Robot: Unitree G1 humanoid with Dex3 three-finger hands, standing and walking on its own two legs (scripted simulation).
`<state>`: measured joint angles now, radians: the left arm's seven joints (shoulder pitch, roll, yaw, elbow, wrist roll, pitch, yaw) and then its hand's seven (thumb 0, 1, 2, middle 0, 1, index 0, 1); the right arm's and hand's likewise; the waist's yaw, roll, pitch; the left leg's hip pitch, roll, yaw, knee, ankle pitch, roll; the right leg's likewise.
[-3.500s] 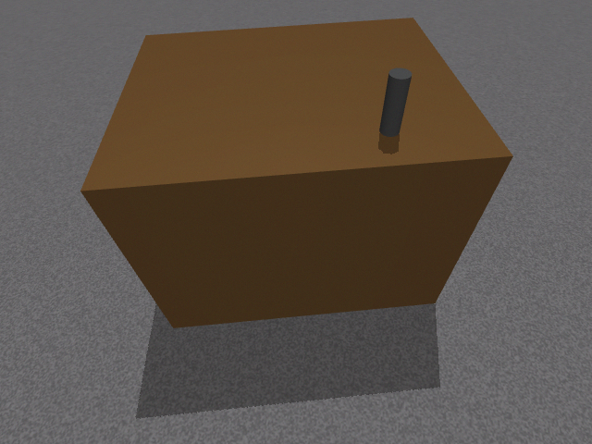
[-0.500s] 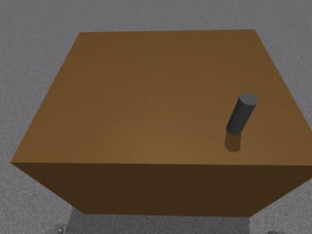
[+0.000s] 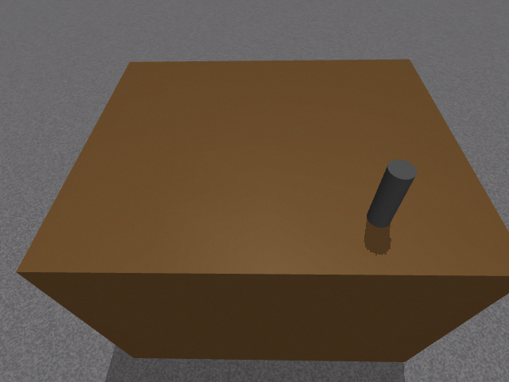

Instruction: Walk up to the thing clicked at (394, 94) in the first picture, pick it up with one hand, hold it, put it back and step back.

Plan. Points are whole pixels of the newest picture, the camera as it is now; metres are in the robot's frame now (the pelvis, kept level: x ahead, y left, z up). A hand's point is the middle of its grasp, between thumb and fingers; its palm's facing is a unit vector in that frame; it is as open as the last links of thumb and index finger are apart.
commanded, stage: walk up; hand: right
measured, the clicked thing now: (389, 195) +0.45 -0.21 -0.01
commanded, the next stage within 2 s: stand in 0.42 s
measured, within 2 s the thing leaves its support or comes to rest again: neither
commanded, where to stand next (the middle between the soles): +0.03 +0.00 m, yaw -1 degrees
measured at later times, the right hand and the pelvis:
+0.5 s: hand out of the picture +0.10 -0.26 -0.16, palm faces -0.01 +0.94 -0.33, open 7.4 cm; pelvis +0.01 +0.00 +0.00, yaw +0 degrees
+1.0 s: hand out of the picture +0.09 -0.26 -0.15, palm faces -0.01 +0.94 -0.34, open 7.4 cm; pelvis +0.01 -0.01 +0.00, yaw -1 degrees
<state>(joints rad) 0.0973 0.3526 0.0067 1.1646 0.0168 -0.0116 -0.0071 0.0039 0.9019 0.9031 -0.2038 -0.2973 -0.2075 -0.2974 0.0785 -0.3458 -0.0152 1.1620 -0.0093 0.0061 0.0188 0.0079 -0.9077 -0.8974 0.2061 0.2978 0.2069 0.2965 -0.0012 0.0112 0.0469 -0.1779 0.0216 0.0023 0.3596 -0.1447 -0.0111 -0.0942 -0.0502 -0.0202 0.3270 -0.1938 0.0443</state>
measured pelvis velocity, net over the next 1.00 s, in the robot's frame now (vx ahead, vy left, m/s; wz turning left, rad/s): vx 0.01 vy -0.01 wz -0.01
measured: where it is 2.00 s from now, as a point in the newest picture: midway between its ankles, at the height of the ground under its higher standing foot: outside the picture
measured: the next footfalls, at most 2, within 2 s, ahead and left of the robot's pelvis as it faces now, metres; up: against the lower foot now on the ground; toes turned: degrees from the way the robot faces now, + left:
none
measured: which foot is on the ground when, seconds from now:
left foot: down 0.00-1.00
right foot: down 0.00-1.00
